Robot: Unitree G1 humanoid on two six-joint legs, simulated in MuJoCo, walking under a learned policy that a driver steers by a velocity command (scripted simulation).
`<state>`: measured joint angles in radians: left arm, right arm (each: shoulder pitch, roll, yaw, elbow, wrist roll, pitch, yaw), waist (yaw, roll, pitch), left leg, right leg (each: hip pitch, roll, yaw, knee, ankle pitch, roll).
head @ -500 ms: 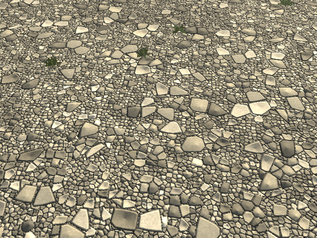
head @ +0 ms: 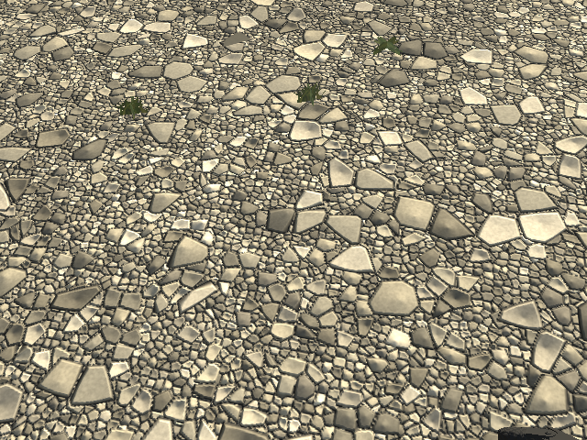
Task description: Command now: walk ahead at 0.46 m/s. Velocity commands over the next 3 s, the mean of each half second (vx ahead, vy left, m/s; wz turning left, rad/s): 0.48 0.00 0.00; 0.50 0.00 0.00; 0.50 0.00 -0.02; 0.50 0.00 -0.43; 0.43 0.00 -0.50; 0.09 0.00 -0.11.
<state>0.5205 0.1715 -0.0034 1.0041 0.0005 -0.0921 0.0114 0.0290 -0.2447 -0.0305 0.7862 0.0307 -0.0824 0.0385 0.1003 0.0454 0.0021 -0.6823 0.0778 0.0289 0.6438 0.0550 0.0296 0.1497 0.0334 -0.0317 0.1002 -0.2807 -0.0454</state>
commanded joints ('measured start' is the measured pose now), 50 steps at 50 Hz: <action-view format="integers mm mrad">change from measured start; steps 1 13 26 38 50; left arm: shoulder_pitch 41 -143 -530 -261 -171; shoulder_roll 192 180 144 217 242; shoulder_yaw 44 57 40 78 86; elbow -26 -149 -286 -228 -138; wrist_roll -9 -34 -16 0 -8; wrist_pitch -4 -25 -3 -5 -9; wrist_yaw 8 0 -26 -36 -10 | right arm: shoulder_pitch -189 153 351 242 11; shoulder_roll -48 -90 -185 -156 -65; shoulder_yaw -3 -32 -48 -33 -25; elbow -117 27 127 68 7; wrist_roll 6 -43 -11 0 -23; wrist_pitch -26 -27 -10 -35 2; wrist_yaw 17 -6 -35 -33 -29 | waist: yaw -23 -90 -177 -51 -52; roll -133 -15 -11 -109 -101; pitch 168 -59 70 -80 48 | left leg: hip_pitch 23 575 593 -44 16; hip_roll -33 155 120 24 35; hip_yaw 16 -305 -96 -97 -48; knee -121 -456 -519 596 22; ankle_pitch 29 -110 -66 -406 51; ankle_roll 24 218 181 25 -30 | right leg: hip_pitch -91 -722 -779 -144 -257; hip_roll -261 -168 -145 -328 -219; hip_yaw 82 128 40 413 93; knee -34 1184 505 148 2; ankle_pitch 410 -3 372 90 303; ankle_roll -120 -1 52 -187 -153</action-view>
